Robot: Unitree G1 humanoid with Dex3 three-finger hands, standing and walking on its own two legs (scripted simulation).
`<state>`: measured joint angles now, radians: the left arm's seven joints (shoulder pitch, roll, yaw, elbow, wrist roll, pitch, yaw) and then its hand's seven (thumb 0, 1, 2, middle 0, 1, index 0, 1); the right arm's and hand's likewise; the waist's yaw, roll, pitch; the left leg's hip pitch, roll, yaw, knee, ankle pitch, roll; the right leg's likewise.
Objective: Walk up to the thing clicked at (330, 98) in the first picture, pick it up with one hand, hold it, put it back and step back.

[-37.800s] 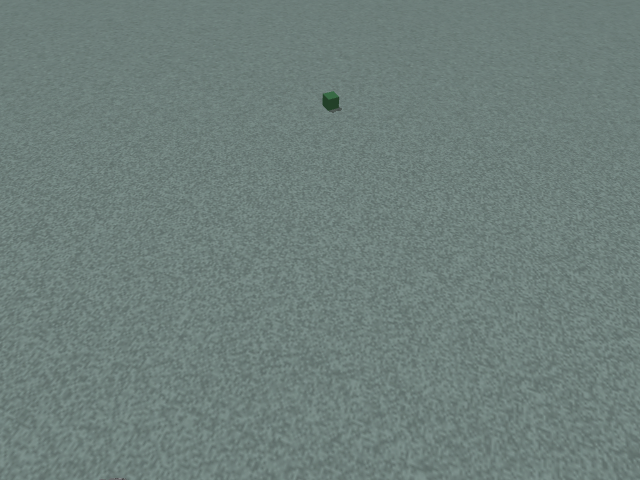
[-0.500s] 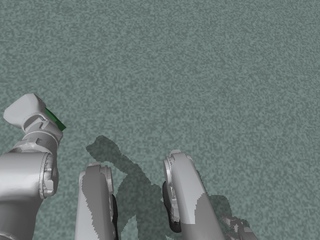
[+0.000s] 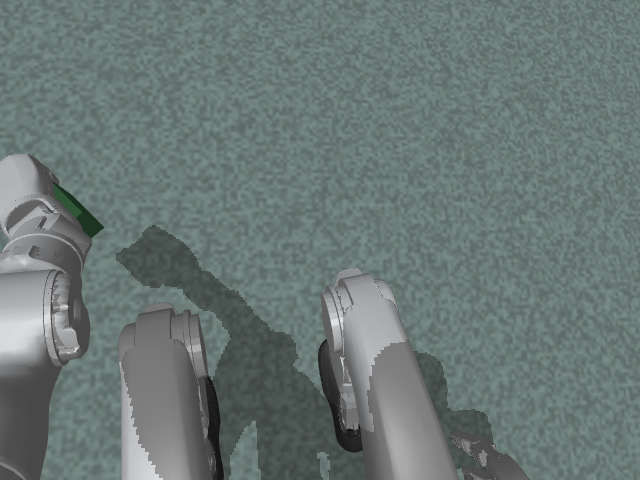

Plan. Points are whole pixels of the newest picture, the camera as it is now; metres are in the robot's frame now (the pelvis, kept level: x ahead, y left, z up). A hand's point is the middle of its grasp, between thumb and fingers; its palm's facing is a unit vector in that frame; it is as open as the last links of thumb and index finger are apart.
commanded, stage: crouch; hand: left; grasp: from above
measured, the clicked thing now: (55, 220) +0.46 +0.28 -0.18
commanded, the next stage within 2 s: lower in 0.32 s
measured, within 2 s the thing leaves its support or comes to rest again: rests again in 1.98 s
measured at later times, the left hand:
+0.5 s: hand (58, 215) +0.47 +0.28 -0.19, palm faces -0.32 -0.28 -0.91, open 9.6 cm
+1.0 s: hand (78, 220) +0.48 +0.27 -0.25, palm faces -0.32 -0.29 -0.90, open 9.6 cm
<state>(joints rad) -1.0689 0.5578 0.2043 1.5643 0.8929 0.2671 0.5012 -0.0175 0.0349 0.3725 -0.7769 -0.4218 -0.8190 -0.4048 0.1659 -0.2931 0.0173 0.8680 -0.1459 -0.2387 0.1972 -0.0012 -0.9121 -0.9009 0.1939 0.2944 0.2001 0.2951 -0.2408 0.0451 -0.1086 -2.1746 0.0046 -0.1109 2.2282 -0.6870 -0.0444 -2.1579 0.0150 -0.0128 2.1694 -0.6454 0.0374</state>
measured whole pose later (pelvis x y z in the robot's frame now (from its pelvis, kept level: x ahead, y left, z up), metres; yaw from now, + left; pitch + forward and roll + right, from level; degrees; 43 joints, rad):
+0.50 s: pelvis +0.00 +0.00 -0.04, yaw -1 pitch +35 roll -5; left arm -1.12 0.64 0.24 1.65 0.94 0.21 0.51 -0.02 0.01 0.39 -0.80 -0.41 -0.84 -0.39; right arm 0.18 -0.31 0.05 0.88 -0.16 -0.25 0.25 0.00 -0.92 -0.90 0.19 0.29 0.20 0.30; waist -0.26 0.05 -0.06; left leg -2.29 -0.01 -0.13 2.37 -0.69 -0.04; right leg -2.26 0.02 -0.02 2.29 -0.65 0.05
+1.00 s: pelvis +0.01 +0.01 -0.06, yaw -4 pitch +34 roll -8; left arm -1.15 0.73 0.29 1.70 0.96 0.18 0.59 -0.02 -0.02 0.41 -0.83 -0.40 -0.87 -0.37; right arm 0.17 -0.33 0.10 0.85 -0.20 -0.27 0.31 0.00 -0.93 -0.90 0.19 0.29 0.20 0.30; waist -0.31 0.00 0.04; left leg -2.34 -0.01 -0.17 2.46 -0.72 -0.04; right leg -2.30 0.03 -0.05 2.35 -0.66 0.06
